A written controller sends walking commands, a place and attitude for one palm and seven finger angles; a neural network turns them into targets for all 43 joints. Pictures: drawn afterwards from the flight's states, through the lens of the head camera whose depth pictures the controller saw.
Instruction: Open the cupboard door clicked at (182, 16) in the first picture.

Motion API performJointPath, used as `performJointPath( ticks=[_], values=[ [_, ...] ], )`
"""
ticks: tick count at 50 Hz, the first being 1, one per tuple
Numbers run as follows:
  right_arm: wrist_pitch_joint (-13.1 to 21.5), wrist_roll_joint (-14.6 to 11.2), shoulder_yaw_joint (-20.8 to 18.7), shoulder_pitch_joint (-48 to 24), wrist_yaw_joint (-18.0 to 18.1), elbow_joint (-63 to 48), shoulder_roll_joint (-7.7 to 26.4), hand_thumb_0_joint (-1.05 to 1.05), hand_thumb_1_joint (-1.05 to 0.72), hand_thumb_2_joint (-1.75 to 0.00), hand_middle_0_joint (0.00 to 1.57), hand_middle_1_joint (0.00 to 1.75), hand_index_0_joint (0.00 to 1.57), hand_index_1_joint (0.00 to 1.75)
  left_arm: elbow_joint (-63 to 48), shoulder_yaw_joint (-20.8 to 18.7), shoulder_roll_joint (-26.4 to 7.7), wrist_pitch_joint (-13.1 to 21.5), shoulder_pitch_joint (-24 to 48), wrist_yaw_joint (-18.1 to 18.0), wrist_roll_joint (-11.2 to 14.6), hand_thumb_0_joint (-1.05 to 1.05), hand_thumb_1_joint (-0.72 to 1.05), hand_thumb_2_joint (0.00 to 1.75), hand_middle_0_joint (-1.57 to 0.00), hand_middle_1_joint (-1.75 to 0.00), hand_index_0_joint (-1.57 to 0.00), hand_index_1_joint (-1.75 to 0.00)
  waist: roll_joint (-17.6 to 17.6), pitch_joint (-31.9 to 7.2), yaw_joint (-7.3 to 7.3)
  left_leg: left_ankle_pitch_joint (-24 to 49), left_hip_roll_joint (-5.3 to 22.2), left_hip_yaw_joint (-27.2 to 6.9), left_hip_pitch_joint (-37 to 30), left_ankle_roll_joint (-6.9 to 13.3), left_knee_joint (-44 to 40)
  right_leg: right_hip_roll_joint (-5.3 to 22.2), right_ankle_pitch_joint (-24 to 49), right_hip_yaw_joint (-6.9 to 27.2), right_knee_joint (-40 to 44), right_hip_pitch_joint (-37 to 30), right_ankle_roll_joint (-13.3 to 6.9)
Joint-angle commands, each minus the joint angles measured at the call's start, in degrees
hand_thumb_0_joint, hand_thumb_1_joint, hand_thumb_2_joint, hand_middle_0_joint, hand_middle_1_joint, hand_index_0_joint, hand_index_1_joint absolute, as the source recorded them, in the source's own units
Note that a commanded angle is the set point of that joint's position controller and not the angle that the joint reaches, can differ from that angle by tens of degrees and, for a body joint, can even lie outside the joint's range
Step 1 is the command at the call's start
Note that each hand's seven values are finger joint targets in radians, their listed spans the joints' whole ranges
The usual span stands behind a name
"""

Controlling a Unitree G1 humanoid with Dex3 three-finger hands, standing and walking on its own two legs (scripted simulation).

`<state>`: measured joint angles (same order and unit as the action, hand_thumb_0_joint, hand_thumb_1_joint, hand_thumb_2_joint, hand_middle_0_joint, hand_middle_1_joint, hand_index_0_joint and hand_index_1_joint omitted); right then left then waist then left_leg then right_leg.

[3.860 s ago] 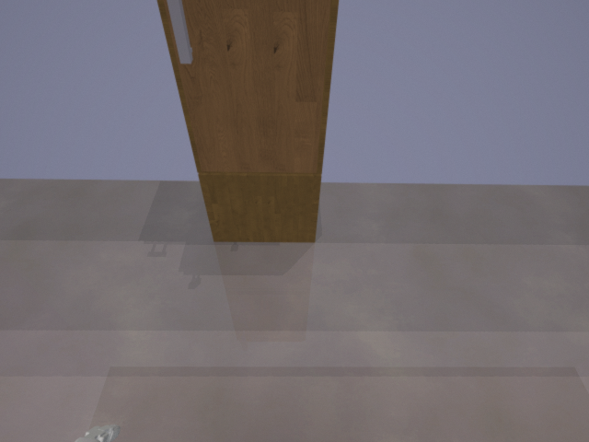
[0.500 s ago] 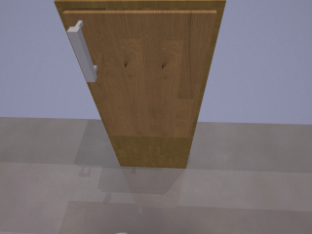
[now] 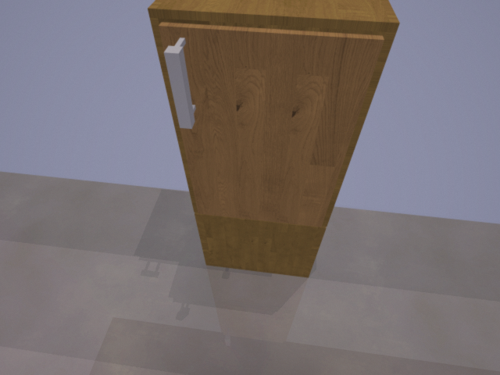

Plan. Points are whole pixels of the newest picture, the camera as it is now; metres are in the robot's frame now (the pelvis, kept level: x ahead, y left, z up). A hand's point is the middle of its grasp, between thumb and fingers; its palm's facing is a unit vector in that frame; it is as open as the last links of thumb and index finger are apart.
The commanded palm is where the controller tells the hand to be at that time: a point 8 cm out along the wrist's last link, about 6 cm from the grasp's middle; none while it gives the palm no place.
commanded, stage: come to a stop and stand still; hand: left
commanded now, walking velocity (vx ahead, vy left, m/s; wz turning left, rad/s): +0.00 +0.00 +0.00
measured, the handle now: (184, 84) +0.60 +0.20 +0.15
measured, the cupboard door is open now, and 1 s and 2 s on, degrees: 0 0 0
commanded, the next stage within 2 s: look again from close up in 0.44 s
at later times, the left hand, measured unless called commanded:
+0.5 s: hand out of the picture +0.01 +0.20 -0.17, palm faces +0.00 -0.98 -0.19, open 7.3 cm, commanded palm none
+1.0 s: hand out of the picture +0.03 +0.25 -0.16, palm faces +0.01 -0.96 -0.28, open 7.4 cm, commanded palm none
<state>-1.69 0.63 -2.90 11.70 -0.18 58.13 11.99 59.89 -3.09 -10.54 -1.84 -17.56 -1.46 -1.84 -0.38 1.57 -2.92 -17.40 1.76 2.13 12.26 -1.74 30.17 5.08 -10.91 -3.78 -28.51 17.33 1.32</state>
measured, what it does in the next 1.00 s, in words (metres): steps on the spot: left foot, then right foot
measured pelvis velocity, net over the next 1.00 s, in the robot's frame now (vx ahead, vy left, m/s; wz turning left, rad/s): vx -0.04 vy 0.03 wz -0.01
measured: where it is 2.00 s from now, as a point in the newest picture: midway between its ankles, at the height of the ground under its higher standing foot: outside the picture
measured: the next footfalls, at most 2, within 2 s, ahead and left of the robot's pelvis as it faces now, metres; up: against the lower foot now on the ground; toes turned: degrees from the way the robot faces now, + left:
left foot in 0.02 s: +0.02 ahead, +0.14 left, +0.00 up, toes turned +2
right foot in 0.26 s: +0.03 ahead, -0.09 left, +0.00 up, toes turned -4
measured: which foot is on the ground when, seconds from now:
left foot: up 0.00-0.00, down 0.02-1.00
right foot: down 0.00-0.02, up 0.04-0.24, down 0.26-1.00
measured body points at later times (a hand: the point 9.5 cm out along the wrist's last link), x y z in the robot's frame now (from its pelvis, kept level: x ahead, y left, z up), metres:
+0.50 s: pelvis +0.00 +0.03 +0.01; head +0.00 +0.03 +0.46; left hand +0.01 +0.25 -0.16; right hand -0.01 -0.19 -0.15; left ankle -0.02 +0.14 -0.74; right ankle -0.01 -0.09 -0.74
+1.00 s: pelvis -0.04 +0.03 +0.00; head -0.06 +0.04 +0.45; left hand +0.03 +0.30 -0.14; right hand +0.04 -0.23 -0.13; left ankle -0.02 +0.14 -0.74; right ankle -0.01 -0.09 -0.74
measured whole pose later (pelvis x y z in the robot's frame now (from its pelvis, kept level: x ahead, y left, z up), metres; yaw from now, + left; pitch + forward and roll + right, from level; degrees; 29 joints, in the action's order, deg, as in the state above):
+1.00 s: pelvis -0.04 +0.03 +0.00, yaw +0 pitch -3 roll +0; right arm 0.8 1.2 -1.2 11.7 0.4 57.8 14.9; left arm 57.7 -0.3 -14.8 0.5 -13.2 -1.1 -1.2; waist -0.1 -0.4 0.0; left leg -13.4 0.0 3.0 10.7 1.2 27.5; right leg 1.9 -13.0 -2.8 -27.4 11.1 0.4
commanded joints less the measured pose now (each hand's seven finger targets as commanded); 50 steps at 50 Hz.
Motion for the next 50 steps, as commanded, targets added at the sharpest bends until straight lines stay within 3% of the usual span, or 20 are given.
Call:
performJointPath(
  ticks=[1, 2, 5, 7, 10, 12, 13, 15, 16, 17, 20, 26, 27, 28, 29, 31, 33, 35, 39, 50],
  values=[
    [1.47, 0.46, -1.20, 5.97, 1.27, -1.61, 9.64, 0.00, -0.90, -0.90, 0.20, 0.30, 0.20, 0.30, -4.19, -0.39, -3.39, 0.10, 1.87, -0.18, 1.06, 0.00, 0.90, 0.90, -0.20, -0.30, -0.20, -0.30, 14.91, 2.42, 3.47, -7.48, 16.08, -18.55, 1.73, 7.17, -21.32, -2.21, -15.21, -0.60, -7.01, 7.84, 0.11],
    [1.32, 0.57, -0.77, 2.62, 1.41, -2.66, 8.95, 0.00, -0.90, -0.90, 0.20, 0.30, 0.20, 0.30, -4.10, -0.20, -3.79, 0.18, 2.31, -0.05, 0.69, 0.00, 0.90, 0.90, -0.20, -0.30, -0.20, -0.30, 10.22, 5.43, 2.22, -11.07, 16.87, -18.20, 9.13, 9.42, -23.30, -1.51, -13.99, 1.64, -12.00, 4.48, -0.27],
    [1.81, 0.46, 0.51, -1.36, 2.19, -1.82, 5.54, 0.00, -0.90, -0.90, 0.20, 0.30, 0.20, 0.30, -0.73, 0.16, -3.39, -0.15, -0.63, 0.36, 0.29, 0.00, 0.90, 0.90, -0.20, -0.30, -0.20, -0.30, 13.77, 5.27, 0.67, -1.56, 10.44, -10.66, 7.63, 8.80, -20.96, -1.44, -11.55, 2.97, -17.69, 3.09, -0.34],
    [1.99, 0.29, 0.68, -0.62, 2.39, -0.78, 4.59, 0.00, -0.90, -0.90, 0.20, 0.30, 0.20, 0.30, 0.27, 0.60, -2.89, 0.49, -1.88, 0.45, 0.54, 0.00, 0.90, 0.90, -0.20, -0.30, -0.20, -0.30, 11.16, 3.32, 0.65, 9.08, 9.53, -7.62, 2.47, 9.08, -17.58, -1.43, -11.41, 2.25, -14.42, 2.77, -0.11],
    [2.42, 0.28, 0.63, 3.01, 2.59, 0.89, 4.82, 0.00, -0.90, -0.90, 0.20, 0.30, 0.20, 0.30, 0.66, 1.21, -2.34, 1.34, -1.18, 0.12, 0.98, 0.00, 0.90, 0.90, -0.20, -0.30, -0.20, -0.30, 7.51, 0.61, 1.65, 22.52, 9.36, -7.33, -3.07, 9.03, -12.23, -1.73, -7.77, 1.66, -1.97, -1.44, 0.38],
    [2.82, -0.37, 0.62, 4.03, 2.54, 1.74, 3.88, 0.00, -0.90, -0.90, 0.20, 0.30, 0.20, 0.30, 2.25, 1.29, -3.81, 2.24, -3.55, -0.19, 0.98, 0.00, 0.90, 0.90, -0.20, -0.30, -0.20, -0.30, 2.47, -2.00, 1.30, 23.94, 6.66, -5.64, -2.84, 5.84, -7.37, -0.20, 6.10, 4.39, 8.01, -8.56, -0.22],
    [3.06, -0.69, 0.93, 4.54, 2.45, 1.93, 2.73, 0.00, -0.90, -0.90, 0.20, 0.30, 0.20, 0.30, 2.71, 1.36, -4.69, 2.72, -3.14, -0.42, 1.00, 0.00, 0.90, 0.90, -0.20, -0.30, -0.20, -0.30, -0.51, -3.06, 2.19, 21.12, 5.21, -4.33, -1.96, 4.11, -6.53, 2.84, 12.99, 7.60, 7.82, -10.65, -1.54],
    [3.25, -0.71, 1.15, 4.60, 2.07, 2.47, 2.04, 0.00, -0.90, -0.90, 0.20, 0.30, 0.20, 0.30, 2.75, 1.68, -5.38, 2.75, -1.91, -0.49, 1.09, 0.00, 0.90, 0.90, -0.20, -0.30, -0.20, -0.30, 0.82, -2.55, 2.86, 16.73, 3.78, -3.83, -2.79, 3.16, -8.64, 4.53, 15.13, 6.98, 6.32, -9.70, -2.72],
    [2.85, -0.44, 1.11, 4.45, 2.21, 3.07, 1.86, 0.00, -0.90, -0.90, 0.20, 0.30, 0.20, 0.30, 3.17, 1.64, -4.86, 3.02, -1.40, -0.53, 1.09, 0.00, 0.90, 0.90, -0.20, -0.30, -0.20, -0.30, -5.85, -2.76, 3.07, 16.04, 4.13, -3.48, -3.80, 2.75, -7.97, 3.12, 14.57, 7.29, 6.56, -8.70, -2.73],
    [2.76, -0.42, 1.04, 5.00, 2.23, 3.53, 2.20, 0.00, -0.90, -0.90, 0.20, 0.30, 0.20, 0.30, 3.21, 1.85, -4.26, 3.02, -0.69, -0.55, 1.11, 0.00, 0.90, 0.90, -0.20, -0.30, -0.20, -0.30, -7.71, -1.95, 3.19, 15.39, 4.21, -3.25, -3.93, 2.72, -8.29, 3.04, 13.83, 6.62, 6.95, -8.08, -2.77],
    [2.90, -0.31, 1.65, 5.65, 2.25, 4.94, 1.87, 0.00, -0.90, -0.90, 0.20, 0.30, 0.20, 0.30, 3.30, 2.10, -3.48, 2.66, 0.36, -0.63, 1.33, 0.00, 0.90, 0.90, -0.20, -0.30, -0.20, -0.30, -2.38, 0.66, 3.12, 13.99, 4.44, -3.69, -3.33, 2.91, -10.87, 2.08, 8.04, 6.26, 8.16, -7.04, -2.22],
    [3.03, -0.23, 2.06, 6.44, 2.33, 6.50, 1.43, 0.00, -0.90, -0.90, 0.20, 0.30, 0.20, 0.30, 4.01, 2.18, -3.57, 2.34, -0.11, -0.67, 1.46, 0.00, 0.90, 0.90, -0.20, -0.30, -0.20, -0.30, 1.77, 1.88, 2.52, 11.97, 4.55, -3.99, -2.10, 3.00, -12.55, 1.52, 4.80, 5.90, 9.32, -8.14, -2.17],
    [3.44, 0.13, 1.69, 3.88, 1.40, -0.28, 8.61, 0.00, -0.90, -0.90, 0.20, 0.30, 0.20, 0.30, -1.59, 2.70, -13.22, 3.82, 0.68, -0.74, 0.59, 0.00, 0.90, 0.90, -0.20, -0.30, -0.20, -0.30, 0.62, 7.13, 3.63, 15.88, 1.94, -5.41, 0.71, 2.47, -10.95, -0.65, 4.50, 4.42, 6.17, -5.86, -3.35],
    [4.90, 0.72, 0.14, 4.05, 1.87, -1.78, 9.16, 0.00, -0.90, -0.90, 0.20, 0.30, 0.20, 0.30, -2.22, 0.76, -10.29, 4.08, -0.29, -1.02, 0.82, 0.00, 0.90, 0.90, -0.20, -0.30, -0.20, -0.30, 3.75, -1.65, 2.51, 18.00, 3.62, -5.68, -0.12, 3.48, -6.28, 1.42, 5.22, 5.97, 2.51, -7.64, -3.66],
    [5.29, 0.70, -0.52, 4.06, 2.52, -1.22, 8.58, 0.00, -0.90, -0.90, 0.20, 0.30, 0.20, 0.30, -1.89, 0.23, -10.80, 4.22, 0.51, -0.92, 0.60, 0.00, 0.90, 0.90, -0.20, -0.30, -0.20, -0.30, 5.15, -5.95, 3.09, 20.39, 3.74, -5.87, -1.72, 4.05, -5.00, 1.67, 9.18, 6.00, 1.35, -8.68, -4.49],
    [4.91, 0.34, -0.31, 5.22, 2.67, -1.86, 7.29, 0.00, -0.90, -0.90, 0.20, 0.30, 0.20, 0.30, -3.00, 0.97, -9.05, 3.98, -0.02, -0.77, 0.89, 0.00, 0.90, 0.90, -0.20, -0.30, -0.20, -0.30, 2.60, -7.17, 3.19, 15.67, 3.85, -5.75, -1.74, 4.47, -4.43, 1.48, 6.46, 6.06, 2.55, -8.56, -4.55],
    [4.07, 0.45, -0.06, 5.64, 2.36, -2.33, 6.30, 0.00, -0.90, -0.90, 0.20, 0.30, 0.20, 0.30, -3.73, 1.12, -8.26, 3.34, 0.46, -0.75, 0.80, 0.00, 0.90, 0.90, -0.20, -0.30, -0.20, -0.30, -1.01, -3.03, 3.43, 10.49, 3.28, -5.11, 1.56, 4.55, -4.32, 1.30, 2.91, 6.17, 3.43, -6.81, -4.40],
    [3.95, 0.35, -0.37, 5.00, 2.30, -2.95, 7.67, 0.00, -0.90, -0.90, 0.20, 0.30, 0.20, 0.30, -4.69, 0.82, -9.31, 3.39, 1.19, -0.70, 0.73, 0.00, 0.90, 0.90, -0.20, -0.30, -0.20, -0.30, -0.92, -0.24, 3.49, 11.87, 3.43, -5.06, 2.59, 4.65, -4.56, 1.24, 5.07, 6.26, 3.07, -5.39, -4.58],
    [3.86, 0.30, -0.14, 3.53, 1.95, -3.32, 8.68, 0.00, -0.90, -0.90, 0.20, 0.30, 0.20, 0.30, -5.38, 0.80, -10.67, 3.39, 1.85, -0.57, 0.89, 0.00, 0.90, 0.90, -0.20, -0.30, -0.20, -0.30, 0.40, 0.67, 3.10, 12.31, 3.89, -5.25, 2.65, 4.56, -5.92, 1.18, 5.50, 6.15, 3.41, -5.80, -4.02],
    [3.44, 0.36, 0.18, -0.31, 0.98, -3.28, 11.65, 0.00, -0.90, -0.90, 0.20, 0.30, 0.20, 0.30, -5.45, 1.19, -13.32, 3.41, 4.90, -0.01, 0.79, 0.00, 0.90, 0.90, -0.20, -0.30, -0.20, -0.30, -0.19, 1.46, 3.19, 3.04, 3.92, -5.96, 1.93, 3.97, -10.76, 1.76, -3.44, 7.45, 8.82, -4.84, -2.99]
  ],
)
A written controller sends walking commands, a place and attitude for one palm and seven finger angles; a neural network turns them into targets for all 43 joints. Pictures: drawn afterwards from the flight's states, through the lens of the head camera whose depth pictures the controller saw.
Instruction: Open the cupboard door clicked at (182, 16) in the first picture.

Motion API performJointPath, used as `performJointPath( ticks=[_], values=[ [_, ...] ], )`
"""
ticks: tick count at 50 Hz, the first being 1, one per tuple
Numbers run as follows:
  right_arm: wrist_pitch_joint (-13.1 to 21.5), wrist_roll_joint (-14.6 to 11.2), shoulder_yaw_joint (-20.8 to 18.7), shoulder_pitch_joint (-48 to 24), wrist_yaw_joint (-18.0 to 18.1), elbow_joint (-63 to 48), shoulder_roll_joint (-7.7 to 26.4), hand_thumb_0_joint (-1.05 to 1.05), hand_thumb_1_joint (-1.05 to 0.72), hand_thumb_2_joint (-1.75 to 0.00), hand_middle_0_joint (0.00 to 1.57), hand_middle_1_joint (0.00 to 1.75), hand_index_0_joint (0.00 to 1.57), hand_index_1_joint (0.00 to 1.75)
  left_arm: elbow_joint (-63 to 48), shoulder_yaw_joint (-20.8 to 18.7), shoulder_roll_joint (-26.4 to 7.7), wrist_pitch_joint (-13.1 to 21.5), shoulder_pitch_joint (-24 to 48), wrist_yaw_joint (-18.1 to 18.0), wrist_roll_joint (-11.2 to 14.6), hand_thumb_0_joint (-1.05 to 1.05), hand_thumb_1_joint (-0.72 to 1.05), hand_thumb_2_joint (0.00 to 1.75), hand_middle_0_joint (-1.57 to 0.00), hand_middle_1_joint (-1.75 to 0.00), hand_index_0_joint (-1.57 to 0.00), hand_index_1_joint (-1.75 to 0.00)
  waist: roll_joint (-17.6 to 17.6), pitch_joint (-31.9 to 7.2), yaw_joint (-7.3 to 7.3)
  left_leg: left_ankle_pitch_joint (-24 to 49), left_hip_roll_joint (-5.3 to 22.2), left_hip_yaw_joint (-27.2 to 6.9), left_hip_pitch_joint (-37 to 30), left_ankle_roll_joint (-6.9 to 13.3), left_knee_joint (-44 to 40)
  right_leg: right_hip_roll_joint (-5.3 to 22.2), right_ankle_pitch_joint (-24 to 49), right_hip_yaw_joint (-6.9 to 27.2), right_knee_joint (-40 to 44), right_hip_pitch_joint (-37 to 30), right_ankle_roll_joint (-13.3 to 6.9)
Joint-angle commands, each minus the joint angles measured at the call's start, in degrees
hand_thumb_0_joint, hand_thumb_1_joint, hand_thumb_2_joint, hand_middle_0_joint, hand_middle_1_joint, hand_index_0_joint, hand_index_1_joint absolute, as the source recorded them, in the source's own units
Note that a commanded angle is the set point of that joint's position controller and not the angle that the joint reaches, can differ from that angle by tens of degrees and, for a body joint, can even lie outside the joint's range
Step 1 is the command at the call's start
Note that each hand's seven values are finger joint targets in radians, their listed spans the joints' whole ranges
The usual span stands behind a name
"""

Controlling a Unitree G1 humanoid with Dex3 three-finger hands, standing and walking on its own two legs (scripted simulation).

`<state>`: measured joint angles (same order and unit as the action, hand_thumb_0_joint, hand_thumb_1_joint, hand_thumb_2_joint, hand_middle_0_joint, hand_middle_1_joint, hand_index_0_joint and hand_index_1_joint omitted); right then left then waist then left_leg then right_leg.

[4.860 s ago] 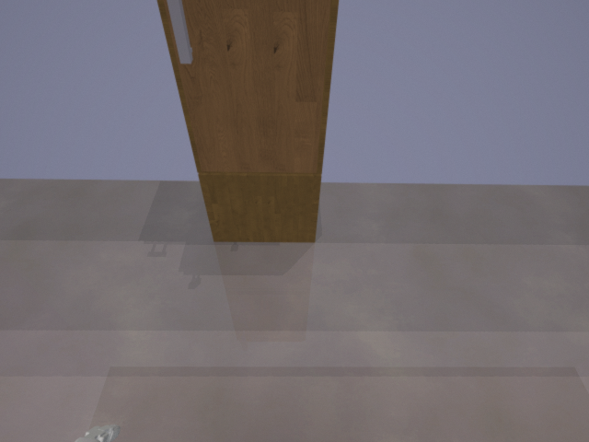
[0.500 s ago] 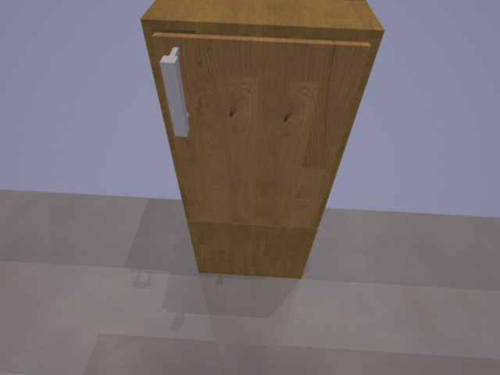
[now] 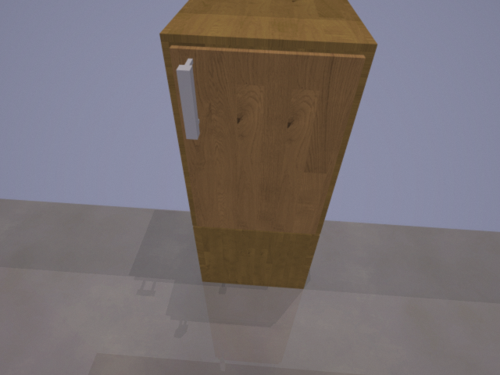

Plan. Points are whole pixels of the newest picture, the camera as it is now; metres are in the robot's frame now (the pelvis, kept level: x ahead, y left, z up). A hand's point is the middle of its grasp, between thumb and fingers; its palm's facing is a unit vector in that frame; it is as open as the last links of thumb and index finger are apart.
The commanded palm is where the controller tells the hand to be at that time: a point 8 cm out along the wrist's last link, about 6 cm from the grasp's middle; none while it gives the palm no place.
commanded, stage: look again from close up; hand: left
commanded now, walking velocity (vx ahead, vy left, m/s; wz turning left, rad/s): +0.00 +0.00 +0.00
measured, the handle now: (191, 99) +0.64 +0.17 +0.15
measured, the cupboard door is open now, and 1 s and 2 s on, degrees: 0 0 0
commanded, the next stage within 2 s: shuffle to correct the standing spot in 0.08 s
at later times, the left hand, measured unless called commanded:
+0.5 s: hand out of the picture -0.04 +0.17 -0.18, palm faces +0.03 -0.99 -0.16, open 7.4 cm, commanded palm none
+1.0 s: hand out of the picture +0.12 +0.19 -0.18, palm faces +0.02 -0.98 -0.20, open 7.3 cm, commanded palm none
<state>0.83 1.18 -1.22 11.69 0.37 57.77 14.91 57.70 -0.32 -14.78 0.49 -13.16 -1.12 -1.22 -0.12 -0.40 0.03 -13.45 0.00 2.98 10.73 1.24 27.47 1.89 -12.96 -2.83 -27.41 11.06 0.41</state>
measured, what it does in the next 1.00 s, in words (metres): lifts its right foot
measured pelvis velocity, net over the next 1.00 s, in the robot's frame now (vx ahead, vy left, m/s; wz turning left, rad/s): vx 0.10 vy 0.01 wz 0.00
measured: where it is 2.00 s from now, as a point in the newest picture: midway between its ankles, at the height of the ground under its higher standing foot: outside the picture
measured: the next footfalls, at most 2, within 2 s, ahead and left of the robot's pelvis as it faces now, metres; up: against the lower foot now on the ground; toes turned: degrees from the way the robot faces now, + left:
right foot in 1.06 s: +0.20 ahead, -0.13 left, +0.00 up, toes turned -6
left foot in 1.38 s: +0.11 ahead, +0.13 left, +0.00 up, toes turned +4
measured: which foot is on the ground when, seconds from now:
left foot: down 0.00-1.00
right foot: down 0.00-0.74, up 0.76-1.00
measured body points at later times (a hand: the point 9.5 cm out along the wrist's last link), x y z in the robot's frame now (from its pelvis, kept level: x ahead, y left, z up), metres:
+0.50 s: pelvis +0.00 +0.01 +0.00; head -0.01 +0.01 +0.45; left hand -0.04 +0.23 -0.16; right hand -0.02 -0.22 -0.16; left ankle +0.02 +0.10 -0.74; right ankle +0.02 -0.12 -0.74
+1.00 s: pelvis +0.10 +0.01 +0.00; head +0.12 +0.02 +0.45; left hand +0.12 +0.24 -0.16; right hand +0.06 -0.18 -0.16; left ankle +0.05 +0.10 -0.74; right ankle +0.14 -0.12 -0.72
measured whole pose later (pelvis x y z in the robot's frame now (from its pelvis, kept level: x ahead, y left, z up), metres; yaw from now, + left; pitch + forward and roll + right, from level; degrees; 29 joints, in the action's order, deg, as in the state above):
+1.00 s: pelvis +0.10 +0.01 +0.00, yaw +0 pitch -1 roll -1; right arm 1.8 1.1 -0.4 20.3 2.9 63.1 3.5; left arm 59.5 -2.9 -9.5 -1.5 -15.4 -2.1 -1.7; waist -0.9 3.3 1.5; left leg -18.8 1.1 6.6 6.4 1.9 26.1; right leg 3.1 -16.1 -4.5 -39.5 22.1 0.4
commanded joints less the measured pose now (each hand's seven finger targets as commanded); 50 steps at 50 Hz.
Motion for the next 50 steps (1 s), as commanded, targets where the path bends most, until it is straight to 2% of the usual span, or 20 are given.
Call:
performJointPath(
  ticks=[1, 9, 11, 15, 17, 22, 26, 28, 30, 32, 34, 35, 36, 37, 38, 39, 41, 43, 45, 50],
  values=[
    [0.84, -0.16, -1.44, -0.61, 0.38, -2.87, 9.06, 0.00, -0.90, -0.90, 0.20, 0.30, 0.20, 0.30, -3.10, -1.53, -9.19, 1.05, 0.60, -0.30, 0.15, 0.00, 0.90, 0.90, -0.20, -0.30, -0.20, -0.30, 0.05, 3.77, 0.30, -2.25, 5.62, -6.89, 3.59, 0.86, -8.53, 4.92, -2.59, 6.69, 8.17, 1.84, -2.03],
    [0.55, -0.27, -1.27, -0.30, 0.06, -1.50, 9.21, 0.00, -0.90, -0.90, 0.20, 0.30, 0.20, 0.30, -1.72, -1.35, -9.20, 0.93, -0.30, -0.17, 0.02, 0.00, 0.90, 0.90, -0.20, -0.30, -0.20, -0.30, 0.31, 4.07, 0.22, -7.54, 5.62, -7.92, 4.77, 0.53, -10.79, 5.15, -6.27, 6.55, 10.15, 1.89, -1.54],
    [-0.23, 0.05, -0.21, 2.34, -0.06, 0.24, 4.65, 0.00, -0.90, -0.90, 0.20, 0.30, 0.20, 0.30, -0.01, -0.36, -4.46, 0.26, -3.30, -0.33, 0.01, 0.00, 0.90, 0.90, -0.20, -0.30, -0.20, -0.30, -0.45, 3.84, 0.34, -12.27, 5.32, -7.31, 5.11, -0.09, -10.95, 4.70, -11.34, 6.19, 10.33, 2.26, -0.72],
    [-1.16, 0.33, -0.42, 4.37, 0.01, 0.98, 4.26, 0.00, -0.90, -0.90, 0.20, 0.30, 0.20, 0.30, 0.53, -0.88, -4.04, -0.49, -6.66, -0.15, -0.36, 0.00, 0.90, 0.90, -0.20, -0.30, -0.20, -0.30, -0.87, 6.49, -0.11, -20.31, 4.87, -7.26, 8.52, 0.59, -9.84, 4.12, -20.52, 6.74, 9.96, 4.49, -1.15],
    [-0.95, 0.19, -0.36, 5.57, 0.17, 1.38, 3.59, 0.00, -0.90, -0.90, 0.20, 0.30, 0.20, 0.30, 0.97, -1.05, -3.55, -0.35, -8.06, 0.06, -0.21, 0.00, 0.90, 0.90, -0.20, -0.30, -0.20, -0.30, -1.51, 7.05, -0.21, -18.12, 4.61, -6.66, 8.60, 0.93, -8.27, 4.21, -18.75, 6.91, 9.18, 4.19, -1.89],
    [-0.30, -0.10, -1.10, 8.41, 0.75, 2.44, 4.00, 0.00, -0.90, -0.90, 0.20, 0.30, 0.20, 0.30, 1.36, -1.25, -0.32, 0.00, -9.86, 0.64, -0.16, 0.00, 0.90, 0.90, -0.20, -0.30, -0.20, -0.30, 5.18, 6.60, 0.08, -23.81, 8.70, -11.47, 7.93, 3.06, -13.11, 0.76, -12.46, 1.48, 0.86, 4.03, -1.93],
    [0.10, -0.30, -1.39, 8.36, 0.90, 2.46, 2.40, 0.00, -0.90, -0.90, 0.20, 0.30, 0.20, 0.30, 2.44, -1.42, 1.92, 0.57, -13.58, 0.49, -0.48, 0.00, 0.90, 0.90, -0.20, -0.30, -0.20, -0.30, 2.97, 8.86, -1.16, -23.78, 8.32, -10.68, 12.12, 3.61, -10.74, 1.56, -12.41, 3.18, 2.06, 1.46, -2.67],
    [0.33, -0.45, -1.02, 8.16, 0.82, 2.15, -0.14, 0.00, -0.90, -0.90, 0.20, 0.30, 0.20, 0.30, 3.19, -1.98, 0.83, 0.85, -15.80, 0.16, -0.35, 0.00, 0.90, 0.90, -0.20, -0.30, -0.20, -0.30, -2.70, 10.42, -1.84, -19.12, 4.38, -6.57, 15.90, 2.37, -3.14, 4.99, -16.66, 9.76, 6.61, -0.20, -4.84],
    [0.60, -0.45, -0.68, 8.13, 0.58, 1.65, -3.08, 0.00, -0.90, -0.90, 0.20, 0.30, 0.20, 0.30, 4.36, -2.86, -1.08, 1.27, -19.07, -0.48, 0.13, 0.00, 0.90, 0.90, -0.20, -0.30, -0.20, -0.30, -9.95, 9.01, -2.19, -11.72, 0.93, 0.77, 18.28, 0.99, 9.51, 12.06, -22.84, 19.64, 13.69, -2.54, -8.65],
    [0.70, -0.37, -0.99, 7.25, 0.25, 0.95, -3.61, 0.00, -0.90, -0.90, 0.20, 0.30, 0.20, 0.30, 4.24, -3.30, -1.45, 1.60, -19.03, -0.93, 0.11, 0.00, 0.90, 0.90, -0.20, -0.30, -0.20, -0.30, -9.43, 9.00, -1.58, -11.79, 2.08, 1.12, 18.24, 0.95, 15.35, 14.76, -22.76, 21.84, 16.03, -0.95, -10.86],
    [1.33, -0.46, -0.85, 9.55, 0.17, 1.39, -4.88, 0.00, -0.90, -0.90, 0.20, 0.30, 0.20, 0.30, 3.64, -3.32, 0.08, 1.83, -16.30, -1.04, -0.21, 0.00, 0.90, 0.90, -0.20, -0.30, -0.20, -0.30, -6.44, 7.99, 0.67, -10.84, 3.01, 1.18, 12.47, 1.09, 9.55, 13.68, -15.17, 16.94, 11.72, 2.35, -10.51],
    [1.63, -0.50, -0.73, 12.82, 0.24, 2.79, -5.54, 0.00, -0.90, -0.90, 0.20, 0.30, 0.20, 0.30, 3.25, -3.06, 0.88, 1.64, -13.92, -0.87, -0.17, 0.00, 0.90, 0.90, -0.20, -0.30, -0.20, -0.30, -4.19, 7.68, 2.61, -7.69, 2.74, 1.79, 4.16, 0.95, 2.95, 10.71, -12.88, 11.54, 7.36, 8.00, -8.70],
    [2.03, -0.43, -0.79, 17.74, 0.49, 4.86, -4.63, 0.00, -0.90, -0.90, 0.20, 0.30, 0.20, 0.30, 2.89, -2.63, 2.96, 1.33, -12.18, -0.59, 0.00, 0.00, 0.90, 0.90, -0.20, -0.30, -0.20, -0.30, 1.99, 7.34, 4.04, -6.05, 4.52, -2.39, -2.79, 1.33, -3.41, 5.21, -11.39, 5.62, -0.52, 12.94, -6.10],
    [2.50, 0.05, -2.01, 24.10, 1.14, 7.04, -0.32, 0.00, -0.90, -0.90, 0.20, 0.30, 0.20, 0.30, 2.02, -2.14, 5.78, 1.28, -11.71, -0.22, 0.07, 0.00, 0.90, 0.90, -0.20, -0.30, -0.20, -0.30, 14.08, 5.47, 5.69, -5.32, 14.77, -16.97, -10.74, 4.74, -10.42, -0.44, -10.32, -0.91, -14.86, 21.45, -2.71],
    [2.25, 0.42, -2.54, 27.26, 2.03, 7.84, 1.94, 0.00, -0.90, -0.90, 0.20, 0.30, 0.20, 0.30, 0.00, -1.76, 6.25, 1.43, -8.60, -0.26, -0.26, 0.00, 0.90, 0.90, -0.20, -0.30, -0.20, -0.30, 16.37, 7.05, 6.33, 4.55, 22.05, -25.06, -14.05, 8.33, -14.69, -1.46, -17.73, -2.31, -24.60, 28.82, -1.44],
    [2.03, 0.45, -1.75, 25.31, 2.38, 7.78, 0.70, 0.00, -0.90, -0.90, 0.20, 0.30, 0.20, 0.30, -0.22, -2.04, 5.08, 0.81, -6.97, -0.53, -0.89, 0.00, 0.90, 0.90, -0.20, -0.30, -0.20, -0.30, 11.64, 9.51, 5.19, 14.94, 22.76, -22.22, -9.86, 8.89, -13.46, 1.25, -16.76, 1.28, -29.52, 27.95, -1.78],
    [2.38, 0.27, -0.29, 19.55, 2.92, 5.93, -2.12, 0.00, -0.90, -0.90, 0.20, 0.30, 0.20, 0.30, 1.19, -1.80, 6.80, 0.51, -8.65, -0.54, -0.43, 0.00, 0.90, 0.90, -0.20, -0.30, -0.20, -0.30, 3.78, 10.05, 2.04, 35.63, 21.08, -14.42, -3.14, 9.79, -10.70, 3.62, -12.50, 2.65, -29.60, 22.40, -0.76],
    [2.65, 0.07, 0.02, 15.71, 3.31, 4.76, -1.80, 0.00, -0.90, -0.90, 0.20, 0.30, 0.20, 0.30, 1.82, -1.35, 8.37, -0.13, -9.90, -0.43, -0.02, 0.00, 0.90, 0.90, -0.20, -0.30, -0.20, -0.30, 3.08, 7.67, 0.31, 50.14, 17.55, -7.11, -2.01, 7.76, -7.88, 3.33, -8.29, 1.31, -21.78, 15.89, 0.38],
    [2.25, -0.28, -0.47, 13.45, 3.61, 4.36, -1.20, 0.00, -0.90, -0.90, 0.20, 0.30, 0.20, 0.30, 1.51, -1.54, 7.84, -0.88, -9.76, -0.52, 0.15, 0.00, 0.90, 0.90, -0.20, -0.30, -0.20, -0.30, 7.45, 5.04, 0.15, 51.93, 14.90, -3.07, -3.24, 5.81, -6.16, 1.82, -3.64, -1.18, -15.10, 11.09, 0.62],
    [0.41, -0.18, -2.69, 12.32, 3.75, 3.88, -0.13, 0.00, -0.90, -0.90, 0.20, 0.30, 0.20, 0.30, -1.41, -3.04, 4.07, -1.63, -6.72, -0.46, -0.20, 0.00, 0.90, 0.90, -0.20, -0.30, -0.20, -0.30, 9.34, 4.50, 0.21, 48.90, 14.83, -3.18, -4.97, 4.98, -1.31, 0.30, 1.17, -2.70, -7.46, 8.11, -0.50]
  ],
)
